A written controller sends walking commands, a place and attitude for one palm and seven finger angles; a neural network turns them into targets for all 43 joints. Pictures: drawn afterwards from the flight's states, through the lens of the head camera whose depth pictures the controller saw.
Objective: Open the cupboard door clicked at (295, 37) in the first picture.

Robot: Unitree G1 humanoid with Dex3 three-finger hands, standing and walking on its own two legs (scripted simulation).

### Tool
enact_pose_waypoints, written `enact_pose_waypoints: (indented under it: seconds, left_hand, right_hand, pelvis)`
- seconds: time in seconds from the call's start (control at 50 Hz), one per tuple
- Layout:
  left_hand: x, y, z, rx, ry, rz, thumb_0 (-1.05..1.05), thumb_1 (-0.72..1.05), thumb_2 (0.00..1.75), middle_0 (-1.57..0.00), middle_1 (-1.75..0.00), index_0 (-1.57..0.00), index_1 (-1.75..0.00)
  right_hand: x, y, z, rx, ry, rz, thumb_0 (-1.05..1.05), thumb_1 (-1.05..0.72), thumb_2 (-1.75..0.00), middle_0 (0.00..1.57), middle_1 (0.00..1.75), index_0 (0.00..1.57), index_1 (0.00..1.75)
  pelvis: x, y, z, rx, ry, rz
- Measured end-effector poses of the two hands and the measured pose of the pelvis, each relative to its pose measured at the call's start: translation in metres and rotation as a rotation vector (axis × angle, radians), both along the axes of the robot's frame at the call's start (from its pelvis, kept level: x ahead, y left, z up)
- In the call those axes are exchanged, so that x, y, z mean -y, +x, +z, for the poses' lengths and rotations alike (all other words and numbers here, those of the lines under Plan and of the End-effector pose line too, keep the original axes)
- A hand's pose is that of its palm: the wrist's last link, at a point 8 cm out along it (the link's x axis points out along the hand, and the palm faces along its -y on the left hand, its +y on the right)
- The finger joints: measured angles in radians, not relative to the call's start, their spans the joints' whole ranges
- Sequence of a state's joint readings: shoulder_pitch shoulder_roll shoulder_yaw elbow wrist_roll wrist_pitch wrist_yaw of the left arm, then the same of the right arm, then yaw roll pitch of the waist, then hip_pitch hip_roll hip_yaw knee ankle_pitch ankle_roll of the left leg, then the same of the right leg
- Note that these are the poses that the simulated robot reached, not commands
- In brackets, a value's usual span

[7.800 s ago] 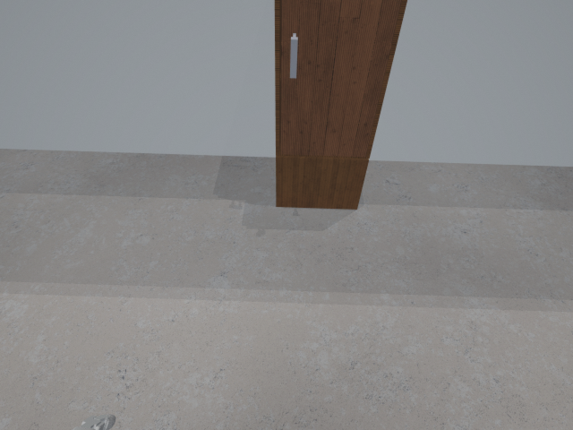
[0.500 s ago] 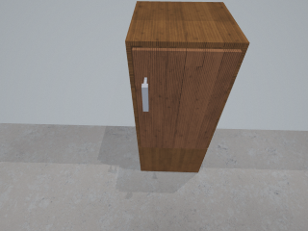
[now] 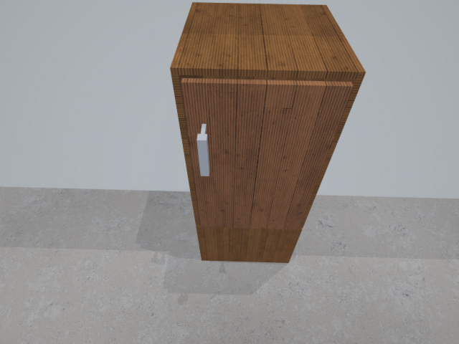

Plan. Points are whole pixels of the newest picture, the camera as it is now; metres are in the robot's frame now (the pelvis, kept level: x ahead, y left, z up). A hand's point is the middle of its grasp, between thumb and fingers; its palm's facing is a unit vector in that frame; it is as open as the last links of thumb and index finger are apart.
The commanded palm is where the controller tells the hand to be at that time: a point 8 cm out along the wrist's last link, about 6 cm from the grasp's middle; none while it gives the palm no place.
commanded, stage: come to a stop and stand still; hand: left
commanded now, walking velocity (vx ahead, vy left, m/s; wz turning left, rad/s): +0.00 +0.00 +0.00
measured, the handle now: (204, 150) +0.55 +0.09 -0.01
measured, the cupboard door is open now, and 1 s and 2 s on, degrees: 0 0 0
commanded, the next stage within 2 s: look again from close up in 0.06 s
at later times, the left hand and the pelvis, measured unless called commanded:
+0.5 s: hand out of the picture +0.00 +0.14 -0.17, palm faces +0.02 -0.98 -0.18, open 7.3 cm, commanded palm none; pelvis +0.01 -0.02 +0.00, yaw +0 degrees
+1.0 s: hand out of the picture -0.01 +0.12 -0.18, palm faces +0.02 -0.99 -0.15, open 7.4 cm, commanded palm none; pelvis +0.01 -0.04 -0.01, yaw +0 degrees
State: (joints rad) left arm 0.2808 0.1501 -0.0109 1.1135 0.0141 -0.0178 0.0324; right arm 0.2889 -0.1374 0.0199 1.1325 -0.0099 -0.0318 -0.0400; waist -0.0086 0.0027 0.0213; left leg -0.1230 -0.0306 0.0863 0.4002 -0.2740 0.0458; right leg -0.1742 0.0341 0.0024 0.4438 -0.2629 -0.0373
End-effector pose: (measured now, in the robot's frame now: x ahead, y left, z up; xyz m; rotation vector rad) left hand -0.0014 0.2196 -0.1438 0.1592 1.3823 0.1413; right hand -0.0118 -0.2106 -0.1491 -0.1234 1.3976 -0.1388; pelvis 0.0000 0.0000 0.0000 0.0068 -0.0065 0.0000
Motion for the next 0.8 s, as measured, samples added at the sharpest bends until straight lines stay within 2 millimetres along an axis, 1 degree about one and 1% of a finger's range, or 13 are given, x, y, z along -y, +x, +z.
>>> enact_pose_waypoints:
  seconds: [0.2, 0.6, 0.8]
  left_hand:
    - [0.008, 0.004, 0.001, -0.007, 0.003, 0.007, 0.02, 0.94, 0.90, -0.20, -0.30, -0.20, -0.30]
    - [0.032, -0.008, -0.002, -0.032, -0.023, 0.029, 0.02, 0.93, 0.90, -0.20, -0.30, -0.20, -0.30]
    - [0.039, -0.012, -0.001, -0.035, -0.026, 0.034, 0.02, 0.92, 0.90, -0.20, -0.30, -0.20, -0.30]
  right_hand:
    - [0.005, 0.002, -0.001, -0.017, 0.006, -0.002, 0.01, -0.90, -0.90, 0.20, 0.30, 0.20, 0.30]
    - [0.021, 0.009, 0.001, -0.018, -0.003, 0.001, 0.01, -0.90, -0.90, 0.20, 0.30, 0.20, 0.30]
    - [0.023, 0.006, 0.000, -0.026, 0.002, 0.002, 0.00, -0.90, -0.90, 0.20, 0.30, 0.20, 0.30]
  pelvis:
    - [0.007, 0.007, 0.000, -0.001, 0.002, 0.001]
    - [0.022, 0.012, 0.001, 0.002, 0.002, 0.006]
    - [0.028, 0.011, 0.001, 0.002, 0.002, 0.008]
